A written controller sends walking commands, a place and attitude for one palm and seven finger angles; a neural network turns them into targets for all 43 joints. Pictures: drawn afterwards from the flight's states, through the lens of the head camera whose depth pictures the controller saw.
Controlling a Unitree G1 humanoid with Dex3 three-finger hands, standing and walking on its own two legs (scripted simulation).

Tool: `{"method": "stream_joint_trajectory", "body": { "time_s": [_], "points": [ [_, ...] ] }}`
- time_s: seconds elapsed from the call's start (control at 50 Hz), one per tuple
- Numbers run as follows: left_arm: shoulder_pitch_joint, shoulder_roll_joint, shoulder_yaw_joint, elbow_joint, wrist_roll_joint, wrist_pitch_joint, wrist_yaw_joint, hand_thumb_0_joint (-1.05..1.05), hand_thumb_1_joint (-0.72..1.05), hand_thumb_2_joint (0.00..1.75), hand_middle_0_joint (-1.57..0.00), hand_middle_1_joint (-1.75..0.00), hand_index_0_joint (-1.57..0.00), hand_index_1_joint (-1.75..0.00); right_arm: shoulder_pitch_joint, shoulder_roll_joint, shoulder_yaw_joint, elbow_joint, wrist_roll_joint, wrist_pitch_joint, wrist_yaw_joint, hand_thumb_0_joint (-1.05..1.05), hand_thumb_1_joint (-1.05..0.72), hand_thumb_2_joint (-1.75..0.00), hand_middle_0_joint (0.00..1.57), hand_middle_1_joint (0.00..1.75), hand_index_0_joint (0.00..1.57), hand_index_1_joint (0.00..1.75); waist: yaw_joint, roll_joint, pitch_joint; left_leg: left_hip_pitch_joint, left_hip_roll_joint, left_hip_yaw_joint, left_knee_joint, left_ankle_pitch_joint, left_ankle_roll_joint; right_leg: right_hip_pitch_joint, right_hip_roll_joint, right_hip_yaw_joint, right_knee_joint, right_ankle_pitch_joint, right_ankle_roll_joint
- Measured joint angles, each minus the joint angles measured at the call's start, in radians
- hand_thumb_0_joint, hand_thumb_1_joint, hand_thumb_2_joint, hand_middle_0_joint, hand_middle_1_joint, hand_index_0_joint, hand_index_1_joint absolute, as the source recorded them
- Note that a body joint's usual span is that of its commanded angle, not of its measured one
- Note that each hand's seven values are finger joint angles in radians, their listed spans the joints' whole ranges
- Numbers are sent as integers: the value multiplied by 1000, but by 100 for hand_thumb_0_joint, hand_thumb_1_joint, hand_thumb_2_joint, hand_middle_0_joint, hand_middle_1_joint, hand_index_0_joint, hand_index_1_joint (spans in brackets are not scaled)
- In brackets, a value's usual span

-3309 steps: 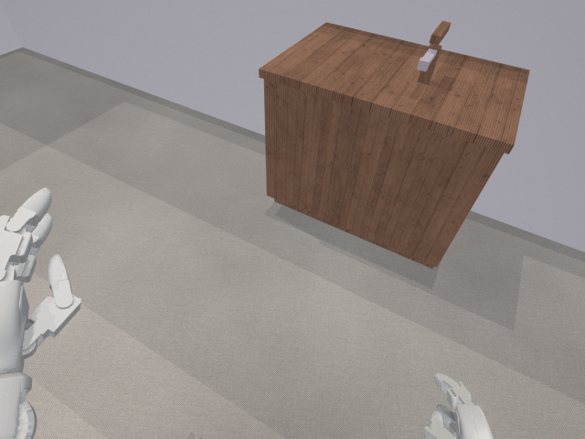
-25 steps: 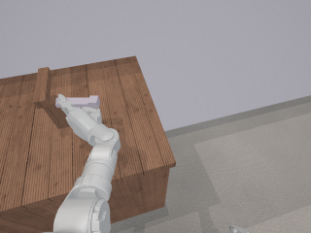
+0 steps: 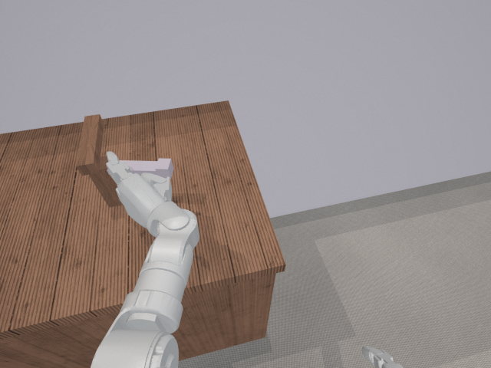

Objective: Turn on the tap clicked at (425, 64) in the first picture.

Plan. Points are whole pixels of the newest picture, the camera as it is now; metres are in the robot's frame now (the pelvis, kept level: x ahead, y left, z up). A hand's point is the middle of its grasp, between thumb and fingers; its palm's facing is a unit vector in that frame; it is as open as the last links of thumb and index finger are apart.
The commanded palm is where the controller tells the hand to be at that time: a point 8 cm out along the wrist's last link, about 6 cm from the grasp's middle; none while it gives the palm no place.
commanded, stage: lift the hand up off the lever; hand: left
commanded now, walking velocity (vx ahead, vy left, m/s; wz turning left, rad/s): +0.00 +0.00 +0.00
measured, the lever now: (164, 168) +0.46 +0.17 +0.06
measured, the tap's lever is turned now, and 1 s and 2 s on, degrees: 74 74 74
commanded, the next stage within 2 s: draw the hand back beside the body in 1.60 s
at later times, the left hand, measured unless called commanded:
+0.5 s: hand (164, 176) +0.41 +0.16 +0.09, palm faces +0.76 -0.63 -0.14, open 7.8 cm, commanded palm +0.35 +0.17 +0.10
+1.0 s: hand (157, 171) +0.40 +0.16 +0.11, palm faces +0.76 -0.64 -0.12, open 7.8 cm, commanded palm +0.34 +0.18 +0.12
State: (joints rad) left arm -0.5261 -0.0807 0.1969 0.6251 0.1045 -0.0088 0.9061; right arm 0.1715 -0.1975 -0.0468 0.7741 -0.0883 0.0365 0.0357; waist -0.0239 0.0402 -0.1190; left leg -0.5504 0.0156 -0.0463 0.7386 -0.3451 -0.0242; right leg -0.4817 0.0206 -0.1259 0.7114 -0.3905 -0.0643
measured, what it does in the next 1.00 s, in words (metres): stands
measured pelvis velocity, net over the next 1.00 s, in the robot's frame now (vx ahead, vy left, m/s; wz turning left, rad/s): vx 0.00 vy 0.00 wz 0.00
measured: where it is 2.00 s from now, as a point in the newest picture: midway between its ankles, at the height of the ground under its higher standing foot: outside the picture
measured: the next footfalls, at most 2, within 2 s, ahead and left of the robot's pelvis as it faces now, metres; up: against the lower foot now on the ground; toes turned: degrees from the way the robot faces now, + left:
none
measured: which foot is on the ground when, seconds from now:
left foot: down 0.00-1.00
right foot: down 0.00-1.00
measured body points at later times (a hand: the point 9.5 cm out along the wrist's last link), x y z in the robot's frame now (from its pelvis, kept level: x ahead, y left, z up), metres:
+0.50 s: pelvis +0.00 -0.01 +0.01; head +0.02 -0.02 +0.46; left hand +0.36 +0.19 +0.11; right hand +0.12 -0.24 -0.12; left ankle +0.01 +0.13 -0.71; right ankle -0.02 -0.08 -0.71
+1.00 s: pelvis +0.00 +0.00 +0.01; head +0.01 -0.01 +0.46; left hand +0.36 +0.19 +0.12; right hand +0.16 -0.23 -0.11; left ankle +0.01 +0.13 -0.71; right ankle -0.02 -0.08 -0.71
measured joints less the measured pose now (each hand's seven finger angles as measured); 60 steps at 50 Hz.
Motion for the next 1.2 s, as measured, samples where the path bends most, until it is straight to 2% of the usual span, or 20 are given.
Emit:
{"method": "stream_joint_trajectory", "body": {
  "time_s": [0.14, 0.34, 0.58, 1.06, 1.2],
  "points": [
    [-2, -17, -6, -11, 4, 25, 8, 1, 90, 90, -15, -15, -15, -15, -24, 6, 5, 7, 3, 2, -10, 1, -91, -90, 20, 30, 20, 29, 3, -1, 5, 21, 0, -2, -16, 11, -2, 20, 1, -2, -13, 9, -2],
    [-63, 8, 24, 32, 1, 54, 16, 1, 90, 90, -15, -15, -15, -15, -31, 11, 15, 9, 8, 7, -17, 1, -91, -90, 20, 30, 20, 29, -3, -1, 8, 33, 3, -3, -44, 30, -6, 29, 4, -3, -35, 25, -7],
    [-14, 16, 23, -35, -16, 72, 2, 1, 90, 90, -15, -15, -15, -15, -2, -7, 2, 15, 16, 19, -22, 1, -91, -90, 20, 30, 20, 29, -1, 0, 18, 73, 5, 3, -79, 38, -5, 67, 7, 4, -71, 35, -5],
    [29, -4, -20, -143, -41, 158, -16, 1, 90, 90, -15, -15, -15, -15, -63, 9, 13, 5, 30, 25, -26, 1, -91, -90, 20, 30, 20, 29, 31, -3, 33, 163, -3, 13, -138, 51, 4, 157, 0, 13, -134, 53, 7],
    [73, -18, -60, -217, -44, 194, -21, 1, 90, 90, -16, -15, -15, -15, -68, 9, 11, 5, 35, 24, -20, 1, -91, -90, 20, 30, 20, 29, 41, -1, 44, 188, -5, 13, -145, 52, 6, 185, -1, 13, -145, 56, 9]
  ]
}}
